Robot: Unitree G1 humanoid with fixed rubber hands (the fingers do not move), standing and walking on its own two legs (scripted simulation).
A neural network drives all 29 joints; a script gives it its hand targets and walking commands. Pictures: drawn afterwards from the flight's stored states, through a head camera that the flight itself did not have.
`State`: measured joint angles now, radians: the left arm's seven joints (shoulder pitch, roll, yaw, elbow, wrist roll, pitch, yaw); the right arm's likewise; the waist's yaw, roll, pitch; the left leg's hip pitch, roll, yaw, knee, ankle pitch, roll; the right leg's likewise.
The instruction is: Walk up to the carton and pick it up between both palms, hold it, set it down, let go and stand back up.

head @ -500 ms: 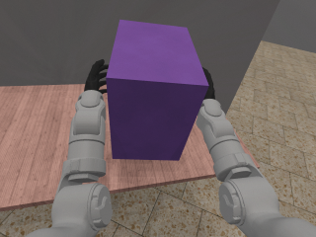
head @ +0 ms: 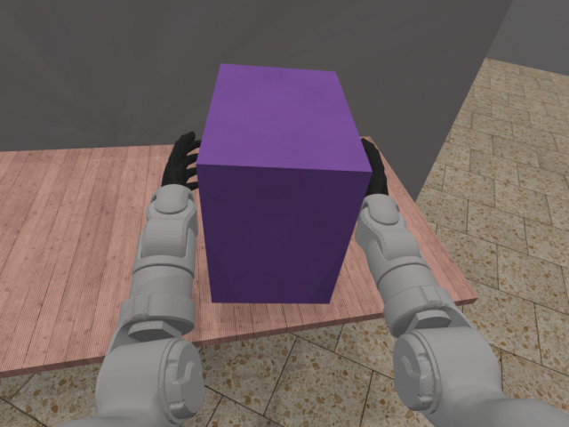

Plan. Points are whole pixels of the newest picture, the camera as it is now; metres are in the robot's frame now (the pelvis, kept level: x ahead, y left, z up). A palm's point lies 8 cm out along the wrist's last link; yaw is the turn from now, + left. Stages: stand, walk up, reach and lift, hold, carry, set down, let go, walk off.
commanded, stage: set down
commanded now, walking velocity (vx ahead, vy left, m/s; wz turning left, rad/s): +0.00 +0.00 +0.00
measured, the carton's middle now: (275, 184) +0.44 -0.01 +0.12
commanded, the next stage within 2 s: none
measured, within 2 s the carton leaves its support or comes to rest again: rests again in 1.98 s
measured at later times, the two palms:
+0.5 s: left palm (187, 199) +0.41 +0.12 +0.12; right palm (370, 202) +0.39 -0.15 +0.12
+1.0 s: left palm (194, 211) +0.42 +0.12 +0.08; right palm (366, 214) +0.40 -0.16 +0.09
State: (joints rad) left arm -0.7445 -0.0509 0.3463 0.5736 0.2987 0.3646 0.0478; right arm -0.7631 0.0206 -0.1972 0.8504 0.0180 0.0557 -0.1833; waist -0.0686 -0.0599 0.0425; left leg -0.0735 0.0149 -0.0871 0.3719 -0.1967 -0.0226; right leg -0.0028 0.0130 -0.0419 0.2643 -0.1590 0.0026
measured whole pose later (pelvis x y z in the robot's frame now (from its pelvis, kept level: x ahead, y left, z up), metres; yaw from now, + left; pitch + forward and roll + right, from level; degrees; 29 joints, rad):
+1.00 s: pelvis +0.01 +0.00 +0.00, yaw -2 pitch +4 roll -1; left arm -0.74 -0.08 0.41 0.82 0.31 0.11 0.08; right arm -0.73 0.08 -0.45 0.92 -0.25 -0.09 -0.09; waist -0.03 -0.03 -0.05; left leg -0.24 0.02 -0.03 0.34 -0.18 -0.02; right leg -0.19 0.01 -0.02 0.26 -0.15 0.00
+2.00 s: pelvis +0.00 +0.00 +0.00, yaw -3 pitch +9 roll +0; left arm -0.77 -0.10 0.52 0.96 0.38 -0.15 0.05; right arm -0.72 0.13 -0.63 0.92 -0.46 -0.28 -0.07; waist 0.00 -0.01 -0.05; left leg -0.34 0.03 0.02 0.32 -0.14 -0.01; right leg -0.32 -0.01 -0.03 0.28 -0.12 0.00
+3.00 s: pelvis +0.01 +0.00 +0.00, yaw -4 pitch +9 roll +0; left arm -0.74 -0.12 0.56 0.89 0.46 -0.17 0.04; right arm -0.71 0.15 -0.65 0.90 -0.48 -0.34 -0.04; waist 0.00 -0.04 0.01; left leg -0.33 0.04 0.05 0.32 -0.15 -0.01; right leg -0.32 0.00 -0.04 0.30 -0.13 0.00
